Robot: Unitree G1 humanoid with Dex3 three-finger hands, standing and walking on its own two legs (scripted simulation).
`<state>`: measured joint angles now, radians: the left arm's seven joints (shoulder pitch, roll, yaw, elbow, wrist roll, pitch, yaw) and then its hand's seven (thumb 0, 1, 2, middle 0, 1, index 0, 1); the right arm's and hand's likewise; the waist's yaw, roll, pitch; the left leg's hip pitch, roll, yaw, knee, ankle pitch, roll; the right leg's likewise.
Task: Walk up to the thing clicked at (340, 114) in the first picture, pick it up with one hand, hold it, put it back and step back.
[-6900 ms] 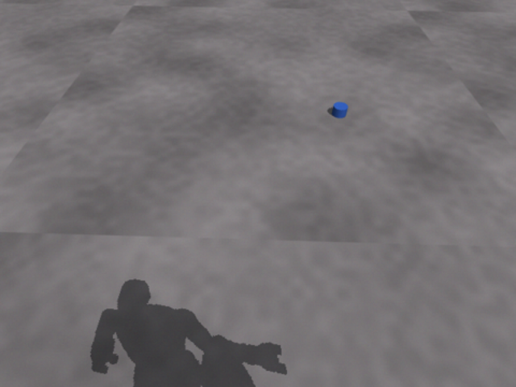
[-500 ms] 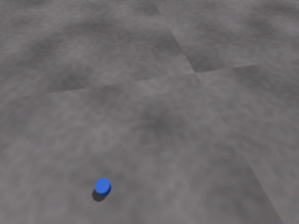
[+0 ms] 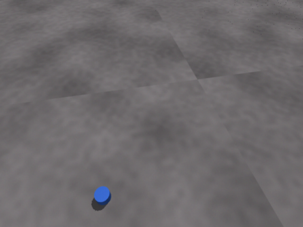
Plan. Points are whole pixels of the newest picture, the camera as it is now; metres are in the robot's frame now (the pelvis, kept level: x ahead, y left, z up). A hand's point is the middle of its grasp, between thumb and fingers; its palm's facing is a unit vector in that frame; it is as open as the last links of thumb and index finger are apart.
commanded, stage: stand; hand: left
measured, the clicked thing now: (102, 195) +0.45 +0.30 -0.75
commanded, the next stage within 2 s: none
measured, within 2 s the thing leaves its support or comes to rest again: neither
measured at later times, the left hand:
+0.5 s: hand out of the picture +0.09 +0.24 -0.15, palm faces -0.03 -0.94 -0.35, open 7.4 cm
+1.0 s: hand out of the picture +0.09 +0.24 -0.15, palm faces -0.04 -0.94 -0.35, open 7.4 cm
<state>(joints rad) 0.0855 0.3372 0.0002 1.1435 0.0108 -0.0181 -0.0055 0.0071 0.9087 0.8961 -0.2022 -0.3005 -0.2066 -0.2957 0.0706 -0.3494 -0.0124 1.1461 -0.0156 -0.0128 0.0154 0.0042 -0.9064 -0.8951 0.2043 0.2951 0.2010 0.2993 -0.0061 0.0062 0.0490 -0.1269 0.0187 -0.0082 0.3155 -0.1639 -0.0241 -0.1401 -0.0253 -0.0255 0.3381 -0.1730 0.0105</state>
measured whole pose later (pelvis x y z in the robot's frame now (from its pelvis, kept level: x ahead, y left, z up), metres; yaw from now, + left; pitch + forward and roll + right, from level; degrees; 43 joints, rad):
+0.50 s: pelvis +0.01 -0.01 +0.00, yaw +0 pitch -2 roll +0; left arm 0.09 0.34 0.00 1.14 0.01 -0.02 0.00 0.01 0.91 0.90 -0.20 -0.30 -0.21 -0.30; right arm 0.08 -0.35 -0.01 1.15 -0.01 -0.01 0.01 0.00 -0.91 -0.90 0.20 0.30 0.20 0.30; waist -0.01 0.01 0.05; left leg -0.10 0.04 -0.01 0.30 -0.17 -0.04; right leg -0.12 -0.01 -0.03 0.33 -0.18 0.00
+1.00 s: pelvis +0.01 -0.01 +0.00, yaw +0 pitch -2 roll +0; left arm 0.10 0.35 -0.01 1.14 0.01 -0.02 0.00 0.01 0.91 0.90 -0.20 -0.30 -0.21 -0.30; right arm 0.11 -0.36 0.00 1.14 -0.01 -0.01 0.01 0.00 -0.91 -0.90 0.20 0.30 0.20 0.30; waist -0.01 0.01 0.05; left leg -0.10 0.04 -0.01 0.30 -0.17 -0.04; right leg -0.11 0.00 -0.03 0.32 -0.18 -0.01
